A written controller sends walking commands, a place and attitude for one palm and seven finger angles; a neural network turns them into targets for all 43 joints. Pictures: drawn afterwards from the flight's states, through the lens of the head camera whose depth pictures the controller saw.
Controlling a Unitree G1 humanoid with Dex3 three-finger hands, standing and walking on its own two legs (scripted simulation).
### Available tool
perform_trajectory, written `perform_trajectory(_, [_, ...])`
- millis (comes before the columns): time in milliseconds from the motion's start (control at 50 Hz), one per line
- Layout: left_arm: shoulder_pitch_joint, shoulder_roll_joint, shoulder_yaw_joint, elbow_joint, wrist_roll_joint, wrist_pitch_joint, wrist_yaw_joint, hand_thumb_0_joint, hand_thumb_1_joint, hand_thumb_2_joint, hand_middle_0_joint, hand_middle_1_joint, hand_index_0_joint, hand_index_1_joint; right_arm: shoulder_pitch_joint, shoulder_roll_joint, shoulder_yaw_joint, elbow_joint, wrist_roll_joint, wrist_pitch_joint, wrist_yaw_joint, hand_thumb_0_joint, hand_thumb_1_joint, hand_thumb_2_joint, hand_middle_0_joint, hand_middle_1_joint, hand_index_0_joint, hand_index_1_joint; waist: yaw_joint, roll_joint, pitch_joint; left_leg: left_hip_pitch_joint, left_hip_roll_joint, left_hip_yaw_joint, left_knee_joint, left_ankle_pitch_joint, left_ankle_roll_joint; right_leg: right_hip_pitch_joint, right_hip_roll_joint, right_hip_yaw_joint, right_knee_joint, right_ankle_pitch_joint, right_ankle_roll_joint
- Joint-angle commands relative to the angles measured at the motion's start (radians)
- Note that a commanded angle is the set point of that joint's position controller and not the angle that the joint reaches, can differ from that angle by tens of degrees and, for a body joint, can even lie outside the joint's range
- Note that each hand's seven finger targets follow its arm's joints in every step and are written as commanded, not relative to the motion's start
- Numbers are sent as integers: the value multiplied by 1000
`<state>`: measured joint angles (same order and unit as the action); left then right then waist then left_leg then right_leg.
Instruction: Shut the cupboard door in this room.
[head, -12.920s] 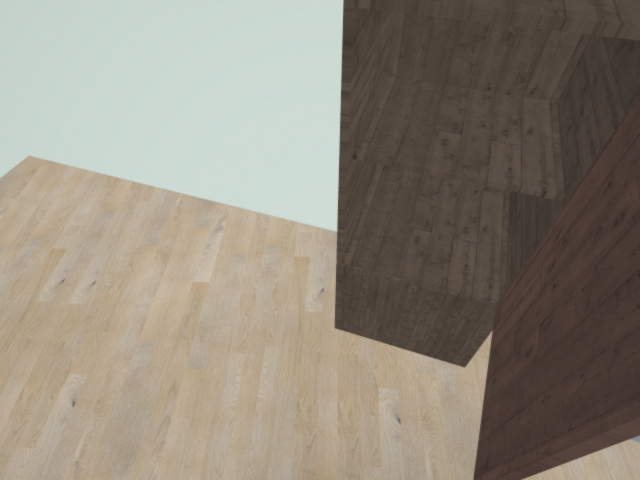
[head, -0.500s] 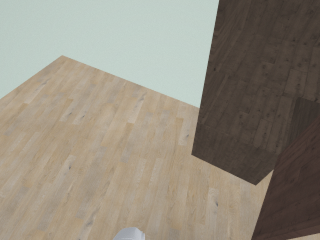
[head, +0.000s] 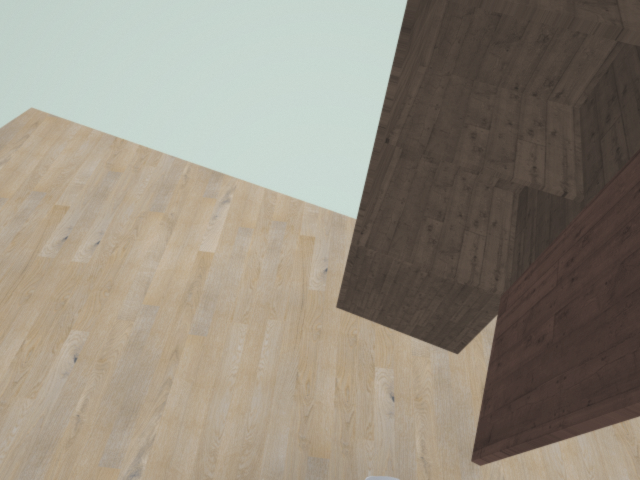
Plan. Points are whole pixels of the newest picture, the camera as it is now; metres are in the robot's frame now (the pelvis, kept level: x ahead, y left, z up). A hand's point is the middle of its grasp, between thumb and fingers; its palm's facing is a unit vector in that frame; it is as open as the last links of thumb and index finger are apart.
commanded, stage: turn or walk to find it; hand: left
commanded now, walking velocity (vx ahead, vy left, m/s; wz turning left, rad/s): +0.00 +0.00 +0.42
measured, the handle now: out of the picture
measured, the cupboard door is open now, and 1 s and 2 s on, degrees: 87 87 87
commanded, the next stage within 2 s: stand and wait in 0.10 s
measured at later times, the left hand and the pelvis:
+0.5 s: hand out of the picture +0.02 +0.15 -0.18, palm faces +0.14 -0.97 -0.22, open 7.3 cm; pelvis +0.00 -0.03 -0.01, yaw +6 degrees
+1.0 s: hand out of the picture +0.00 +0.20 -0.17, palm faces +0.27 -0.92 -0.28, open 7.4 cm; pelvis -0.04 -0.03 -0.01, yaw +15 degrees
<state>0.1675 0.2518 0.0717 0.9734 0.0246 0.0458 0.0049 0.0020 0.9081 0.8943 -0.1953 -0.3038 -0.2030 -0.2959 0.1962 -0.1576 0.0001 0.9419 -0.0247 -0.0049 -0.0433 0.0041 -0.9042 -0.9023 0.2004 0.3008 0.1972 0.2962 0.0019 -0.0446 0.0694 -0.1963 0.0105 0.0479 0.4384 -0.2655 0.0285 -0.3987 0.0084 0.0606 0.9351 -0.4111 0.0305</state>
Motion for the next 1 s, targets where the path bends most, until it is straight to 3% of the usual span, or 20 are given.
perform_trajectory(0, [-1,5,-28,-37,-10,-25,9,0,900,900,-200,-300,-200,-300,100,-177,-46,12,2,-11,-6,0,-900,-900,200,300,200,300,-27,227,-110,191,209,-183,-81,792,114,35,-27,-80,-210,-8,10])
perform_trajectory(60, [-46,18,-26,-47,-14,-28,15,0,900,900,-200,-300,-200,-300,145,-192,-61,37,0,3,1,0,-900,-900,200,300,200,300,-44,226,-96,173,215,-260,-60,800,123,79,-20,-97,-336,-10,2])
perform_trajectory(120, [55,19,-20,-8,-17,-40,20,0,900,900,-200,-300,-200,-300,109,-190,-63,43,7,6,5,0,-900,-900,200,300,200,300,12,179,-147,97,170,-230,-15,581,69,245,-38,-108,-551,217,-9])
perform_trajectory(140, [81,41,-17,8,-14,-49,24,0,900,900,-200,-300,-200,-300,112,-159,-58,47,13,2,10,0,-900,-900,200,300,200,300,17,117,-170,19,137,-194,17,436,28,353,-95,-52,-597,325,-23])
perform_trajectory(160, [99,87,-12,21,-9,-58,30,0,900,900,-200,-300,-200,-300,116,-116,-48,42,20,-1,14,0,-900,-900,200,300,200,300,14,-14,-179,-98,73,-115,70,219,-19,447,-223,68,-585,518,-63])
perform_trajectory(180, [95,123,-12,27,-10,-62,29,0,900,900,-200,-300,-200,-300,107,-93,-41,35,19,4,17,0,-900,-900,200,300,200,300,7,-101,-145,-131,19,-63,81,-33,-51,391,-341,140,-582,609,-140])
perform_trajectory(220, [65,96,-12,28,-11,-65,30,0,900,900,-200,-300,-200,-300,91,-100,-43,51,8,21,12,0,-900,-900,200,300,200,300,9,-208,-90,-129,36,-62,185,-196,-56,326,-328,114,-590,746,-211])
perform_trajectory(300, [48,59,-22,38,-12,-63,31,0,900,900,-200,-300,-200,-300,128,-74,-33,107,13,23,12,0,-900,-900,200,300,200,300,-12,-95,-55,-83,42,-38,140,-104,-61,299,-251,19,-564,719,-179])
perform_trajectory(400, [73,26,-27,61,-22,-56,28,0,900,900,-200,-300,-200,-300,147,-103,-31,143,5,9,7,0,-900,-900,200,300,200,300,-6,39,-31,60,116,-74,-10,291,-37,180,-148,-43,-539,400,-77])
perform_trajectory(440, [75,38,-20,61,-16,-51,29,0,900,900,-200,-300,-200,-300,118,-108,-34,132,6,17,9,0,-900,-900,200,300,200,300,-5,7,5,21,108,-59,14,231,-42,165,-153,-33,-562,328,-73])
perform_trajectory(460, [62,50,-14,67,-15,-46,28,0,900,900,-200,-300,-200,-300,118,-106,-35,135,7,18,11,0,-900,-900,200,300,200,300,-7,64,23,-25,103,-66,19,243,-42,188,-163,-47,-545,336,-75])
perform_trajectory(520, [90,62,-2,57,-14,-43,26,0,900,900,-200,-300,-200,-300,100,-113,-40,111,4,20,13,0,-900,-900,200,300,200,300,0,78,-6,-56,99,-79,29,226,-30,207,-167,-59,-514,308,-74])
perform_trajectory(620, [92,94,16,25,-5,-37,25,0,900,900,-200,-300,-200,-300,70,-108,-53,59,4,28,20,0,-900,-900,200,300,200,300,-2,-29,-34,-87,53,-39,170,118,-41,174,-270,-7,-561,262,-125])
perform_trajectory(680, [64,100,23,-4,1,-35,25,0,900,900,-200,-300,-200,-300,70,-110,-60,36,4,30,28,0,-900,-900,200,300,200,300,-12,-42,-43,-84,53,-45,179,72,-43,148,-289,-37,-521,269,-132])
perform_trajectory(720, [64,85,25,-19,0,-31,23,0,900,900,-200,-300,-200,-300,80,-139,-66,24,0,26,33,0,-900,-900,200,300,200,300,-20,53,-56,-53,99,-130,80,190,-14,113,-225,-114,-412,209,-78])
perform_trajectory(760, [42,34,14,-46,-9,-30,19,0,900,900,-200,-300,-200,-300,104,-222,-83,12,-7,17,25,0,-900,-900,200,300,200,300,-34,307,-52,-47,262,-453,-103,330,118,28,-56,-187,-133,-21,-7])
perform_trajectory(780, [11,33,13,-62,-6,-28,20,0,900,900,-200,-300,-200,-300,125,-234,-88,17,-8,14,18,0,-900,-900,200,300,200,300,-53,316,-53,-12,299,-520,-152,354,174,-43,-48,-116,24,-183,-14])
perform_trajectory(860, [8,30,10,-72,-5,-25,11,0,900,900,-200,-300,-200,-300,55,-237,-87,-22,-8,14,9,0,-900,-900,200,300,200,300,-20,198,-113,23,229,-430,-107,333,166,-72,-52,-53,74,-102,-7])
perform_trajectory(940, [4,12,4,-95,-15,-23,15,0,900,900,-200,-300,-200,-300,50,-257,-100,-40,-14,28,15,0,-900,-900,200,300,200,300,-29,200,-144,36,203,-439,-95,340,154,8,-19,-70,-117,-92,2])
perform_trajectory(980, [44,17,5,-97,-19,-26,15,0,900,900,-200,-300,-200,-300,35,-260,-104,-57,-14,33,22,0,-900,-900,200,300,200,300,-9,205,-165,4,172,-433,-78,337,130,105,2,-83,-279,-35,1])
